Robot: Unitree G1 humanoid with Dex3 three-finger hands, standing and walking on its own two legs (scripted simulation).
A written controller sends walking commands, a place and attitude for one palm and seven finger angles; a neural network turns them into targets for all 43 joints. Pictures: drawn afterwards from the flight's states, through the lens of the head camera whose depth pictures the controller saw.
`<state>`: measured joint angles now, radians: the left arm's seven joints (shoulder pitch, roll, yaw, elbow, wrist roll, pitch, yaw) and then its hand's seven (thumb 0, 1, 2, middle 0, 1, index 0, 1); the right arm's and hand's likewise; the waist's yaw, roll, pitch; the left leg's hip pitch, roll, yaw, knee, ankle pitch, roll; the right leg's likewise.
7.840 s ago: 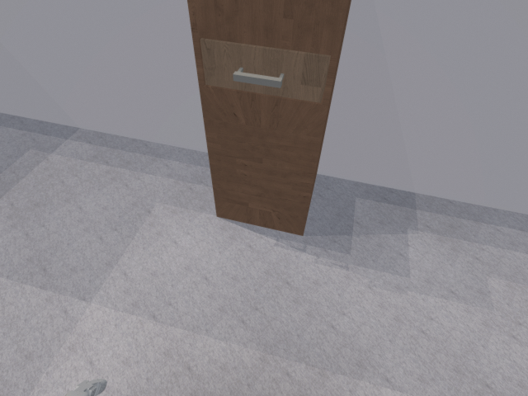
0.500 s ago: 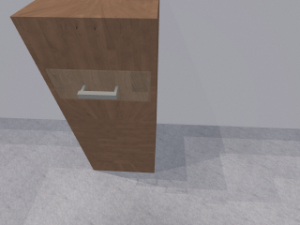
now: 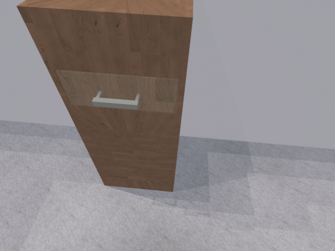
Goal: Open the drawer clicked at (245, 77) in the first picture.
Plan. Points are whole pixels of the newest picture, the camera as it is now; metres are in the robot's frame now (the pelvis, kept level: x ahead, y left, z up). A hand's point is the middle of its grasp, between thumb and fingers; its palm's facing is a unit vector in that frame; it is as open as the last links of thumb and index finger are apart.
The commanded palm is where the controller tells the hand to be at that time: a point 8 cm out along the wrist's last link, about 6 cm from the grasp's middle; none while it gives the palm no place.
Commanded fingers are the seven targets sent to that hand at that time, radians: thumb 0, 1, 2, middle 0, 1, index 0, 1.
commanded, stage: come to a stop and stand still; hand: left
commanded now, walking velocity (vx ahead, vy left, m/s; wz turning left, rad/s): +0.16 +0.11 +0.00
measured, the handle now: (117, 99) +0.55 +0.21 +0.02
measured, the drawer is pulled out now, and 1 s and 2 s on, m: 0.00 0.00 0.00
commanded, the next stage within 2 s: look again from close up in 0.94 s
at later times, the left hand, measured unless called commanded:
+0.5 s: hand out of the picture +0.12 +0.18 -0.16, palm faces +0.05 -0.96 -0.27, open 7.4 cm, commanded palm none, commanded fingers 0.00 0.90 0.90 -0.20 -0.30 -0.20 -0.30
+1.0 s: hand out of the picture +0.03 +0.13 -0.16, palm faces +0.10 -0.98 -0.20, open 7.3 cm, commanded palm none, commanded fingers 0.00 0.90 0.90 -0.20 -0.30 -0.20 -0.30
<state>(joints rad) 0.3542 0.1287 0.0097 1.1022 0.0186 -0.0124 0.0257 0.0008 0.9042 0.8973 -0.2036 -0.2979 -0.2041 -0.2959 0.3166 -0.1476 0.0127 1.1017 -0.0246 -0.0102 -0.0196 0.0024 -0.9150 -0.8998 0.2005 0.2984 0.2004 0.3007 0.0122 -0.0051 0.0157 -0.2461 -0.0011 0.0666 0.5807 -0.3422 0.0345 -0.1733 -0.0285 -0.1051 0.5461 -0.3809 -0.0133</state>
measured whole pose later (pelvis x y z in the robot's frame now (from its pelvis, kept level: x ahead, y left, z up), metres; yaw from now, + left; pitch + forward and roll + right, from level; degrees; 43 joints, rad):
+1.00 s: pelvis +0.04 -0.05 +0.01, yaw +3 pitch -1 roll +0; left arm 0.29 0.17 0.01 1.09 0.01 0.00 0.02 0.00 0.92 0.90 -0.20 -0.30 -0.20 -0.30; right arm 0.29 -0.14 0.01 1.10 -0.02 -0.01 -0.03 0.00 -0.93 -0.90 0.20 0.30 0.20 0.30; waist 0.01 -0.01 0.01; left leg -0.16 0.04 0.04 0.43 -0.26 -0.03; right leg -0.23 0.02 -0.10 0.43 -0.20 -0.06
